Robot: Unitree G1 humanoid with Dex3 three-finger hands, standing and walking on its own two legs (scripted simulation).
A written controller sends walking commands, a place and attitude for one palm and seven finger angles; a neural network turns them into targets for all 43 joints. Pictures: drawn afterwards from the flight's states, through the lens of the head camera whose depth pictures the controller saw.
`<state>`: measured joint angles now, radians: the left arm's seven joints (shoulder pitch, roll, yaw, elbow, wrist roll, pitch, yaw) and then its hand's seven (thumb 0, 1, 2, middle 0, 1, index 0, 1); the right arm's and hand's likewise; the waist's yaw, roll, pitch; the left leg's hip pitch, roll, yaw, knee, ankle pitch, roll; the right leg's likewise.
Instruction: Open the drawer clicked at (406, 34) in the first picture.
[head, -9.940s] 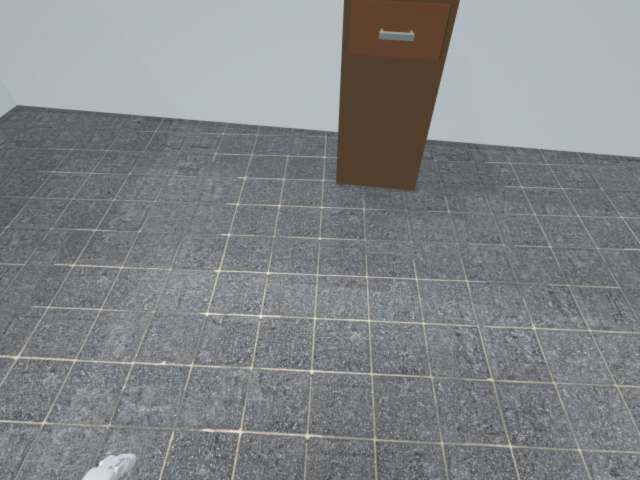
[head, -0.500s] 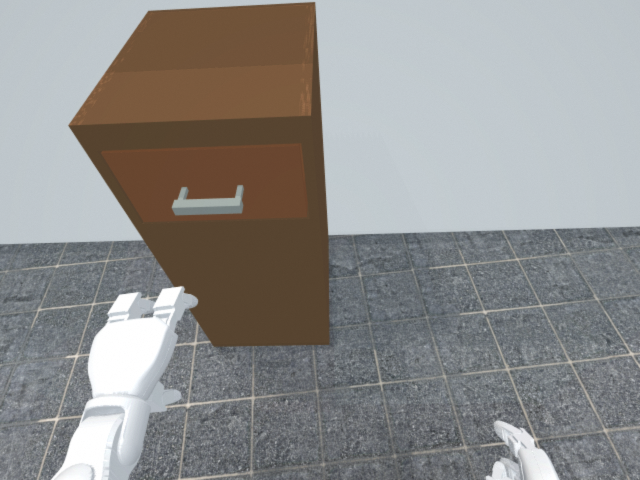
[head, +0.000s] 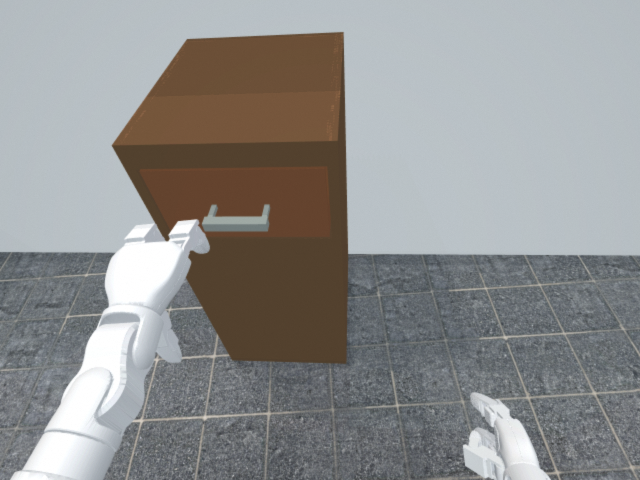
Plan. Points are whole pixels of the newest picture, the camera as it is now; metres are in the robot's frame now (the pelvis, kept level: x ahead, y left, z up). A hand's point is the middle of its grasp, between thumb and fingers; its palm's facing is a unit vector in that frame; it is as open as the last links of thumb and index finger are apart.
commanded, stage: raise the hand with hooked fingers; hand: left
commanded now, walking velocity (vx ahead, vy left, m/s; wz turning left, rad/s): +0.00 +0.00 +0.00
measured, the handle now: (238, 216) +0.55 +0.25 -0.04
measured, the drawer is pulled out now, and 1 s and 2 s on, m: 0.00 0.00 0.00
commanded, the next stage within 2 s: move the hooked fingers above the handle in 0.40 s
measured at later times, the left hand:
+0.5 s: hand (181, 294) +0.30 +0.23 +0.07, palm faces +0.06 -0.07 -1.00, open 13.9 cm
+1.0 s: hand (200, 271) +0.36 +0.23 +0.05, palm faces -0.03 -0.03 -1.00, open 13.9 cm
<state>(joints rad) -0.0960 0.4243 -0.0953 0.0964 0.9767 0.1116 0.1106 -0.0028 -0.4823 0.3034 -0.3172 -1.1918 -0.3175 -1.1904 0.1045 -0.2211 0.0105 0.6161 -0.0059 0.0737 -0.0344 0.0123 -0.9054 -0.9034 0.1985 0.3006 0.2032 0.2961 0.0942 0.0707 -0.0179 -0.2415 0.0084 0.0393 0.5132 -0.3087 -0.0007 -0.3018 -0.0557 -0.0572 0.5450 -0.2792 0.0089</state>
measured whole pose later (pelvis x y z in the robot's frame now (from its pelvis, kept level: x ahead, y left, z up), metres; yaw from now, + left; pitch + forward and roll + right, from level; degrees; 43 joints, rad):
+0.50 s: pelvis -0.01 -0.01 +0.00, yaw +0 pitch +3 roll +1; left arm -0.10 0.41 -0.07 0.14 0.97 0.06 0.16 0.00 -0.49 0.30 -0.32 -1.20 -0.32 -1.20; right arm 0.14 -0.26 -0.03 0.66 0.01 0.06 -0.03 0.01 -0.91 -0.90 0.20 0.30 0.20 0.30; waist 0.08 0.08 -0.02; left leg -0.24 0.02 0.04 0.47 -0.27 -0.01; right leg -0.32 -0.04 -0.05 0.52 -0.25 -0.01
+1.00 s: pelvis -0.01 -0.01 +0.00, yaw +0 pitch +6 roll +1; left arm -0.38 0.43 -0.08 0.51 1.01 0.00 0.17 0.00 -0.49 0.30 -0.32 -1.20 -0.32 -1.20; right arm 0.20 -0.25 -0.04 0.67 0.01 0.05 -0.06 0.01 -0.91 -0.90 0.20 0.30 0.20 0.30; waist 0.04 0.05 -0.03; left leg -0.34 0.01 0.04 0.53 -0.28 -0.01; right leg -0.41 -0.05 -0.05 0.56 -0.26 0.00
